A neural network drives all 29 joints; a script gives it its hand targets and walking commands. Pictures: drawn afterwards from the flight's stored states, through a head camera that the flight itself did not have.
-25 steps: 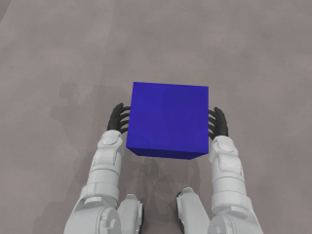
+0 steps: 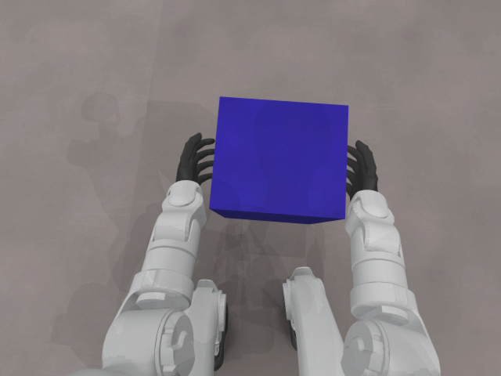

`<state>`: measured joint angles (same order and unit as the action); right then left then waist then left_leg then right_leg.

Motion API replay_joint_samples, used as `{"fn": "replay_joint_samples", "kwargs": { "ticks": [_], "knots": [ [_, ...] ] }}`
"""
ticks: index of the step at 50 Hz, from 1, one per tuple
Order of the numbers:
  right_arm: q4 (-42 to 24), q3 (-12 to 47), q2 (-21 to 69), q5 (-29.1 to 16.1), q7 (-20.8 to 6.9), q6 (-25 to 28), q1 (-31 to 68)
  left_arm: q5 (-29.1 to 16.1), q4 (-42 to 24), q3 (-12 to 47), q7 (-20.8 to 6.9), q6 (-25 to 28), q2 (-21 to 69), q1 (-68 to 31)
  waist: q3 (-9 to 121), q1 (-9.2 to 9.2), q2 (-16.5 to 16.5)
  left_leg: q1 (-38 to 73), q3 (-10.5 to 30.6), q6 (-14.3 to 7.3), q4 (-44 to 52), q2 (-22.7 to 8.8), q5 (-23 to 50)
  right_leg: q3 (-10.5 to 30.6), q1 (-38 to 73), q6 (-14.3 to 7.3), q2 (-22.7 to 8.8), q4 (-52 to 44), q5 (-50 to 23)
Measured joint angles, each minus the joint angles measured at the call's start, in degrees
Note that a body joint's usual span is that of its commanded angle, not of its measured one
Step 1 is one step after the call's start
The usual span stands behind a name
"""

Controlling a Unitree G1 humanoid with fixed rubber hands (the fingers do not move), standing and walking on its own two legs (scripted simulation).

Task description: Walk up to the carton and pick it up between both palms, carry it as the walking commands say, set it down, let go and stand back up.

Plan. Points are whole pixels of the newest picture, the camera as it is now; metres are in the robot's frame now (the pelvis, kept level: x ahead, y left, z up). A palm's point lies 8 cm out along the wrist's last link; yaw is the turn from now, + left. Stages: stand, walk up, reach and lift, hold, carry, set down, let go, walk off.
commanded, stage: set down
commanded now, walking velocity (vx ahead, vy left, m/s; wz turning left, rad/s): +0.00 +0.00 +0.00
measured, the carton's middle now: (273, 173) +0.44 -0.07 -0.15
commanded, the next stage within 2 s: none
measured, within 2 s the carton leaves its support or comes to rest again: neither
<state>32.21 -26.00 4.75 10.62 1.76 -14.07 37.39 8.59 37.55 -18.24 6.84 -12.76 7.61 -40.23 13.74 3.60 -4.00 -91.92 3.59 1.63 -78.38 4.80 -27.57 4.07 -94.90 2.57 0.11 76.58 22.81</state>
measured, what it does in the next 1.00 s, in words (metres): lowers itself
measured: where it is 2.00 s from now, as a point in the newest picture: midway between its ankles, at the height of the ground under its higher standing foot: (257, 337)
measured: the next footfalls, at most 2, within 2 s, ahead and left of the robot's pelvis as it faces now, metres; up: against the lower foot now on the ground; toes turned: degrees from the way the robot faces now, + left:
none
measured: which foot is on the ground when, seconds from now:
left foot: down 0.00-1.00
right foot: down 0.00-1.00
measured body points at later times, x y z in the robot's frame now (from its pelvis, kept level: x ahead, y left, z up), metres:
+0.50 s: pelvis -0.02 -0.01 -0.07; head +0.24 -0.04 +0.29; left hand +0.46 +0.07 -0.18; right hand +0.42 -0.21 -0.18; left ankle +0.06 +0.12 -0.57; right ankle +0.09 -0.14 -0.57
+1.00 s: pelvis -0.03 -0.01 -0.13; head +0.27 -0.04 +0.19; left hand +0.48 +0.07 -0.26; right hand +0.44 -0.22 -0.27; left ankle +0.06 +0.13 -0.57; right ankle +0.09 -0.14 -0.57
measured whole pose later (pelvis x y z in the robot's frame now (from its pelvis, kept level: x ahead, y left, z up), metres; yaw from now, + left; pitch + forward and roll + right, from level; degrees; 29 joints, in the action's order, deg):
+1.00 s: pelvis -0.03 -0.01 -0.13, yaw +1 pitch +47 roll +2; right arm 40.9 -26.7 -2.8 9.5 3.7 -16.0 60.1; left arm 6.4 45.8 -20.2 8.6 -14.4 0.4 -62.9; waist 4.3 3.8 -4.2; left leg -119.7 3.4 3.9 -105.0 7.0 -32.1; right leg 4.9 -123.4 3.1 1.7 103.0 26.2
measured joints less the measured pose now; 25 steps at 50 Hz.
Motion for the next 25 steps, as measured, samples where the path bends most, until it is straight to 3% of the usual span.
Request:
{"fn": "replay_joint_samples", "kwargs": {
  "ticks": [25],
  "knots": [
    [5.0,-0.6,-3.0,-0.6,1.9,-1.0,11.4,-1.2,5.0,-1.1,0.5,-0.8,-4.2,-11.2,-2.9,-0.23,0.6,-15.2,0.1,1.5,-14.9,0.8,-3.4,0.3,-15.9,-0.3,1.1,15.2,2.8]
  ]
}}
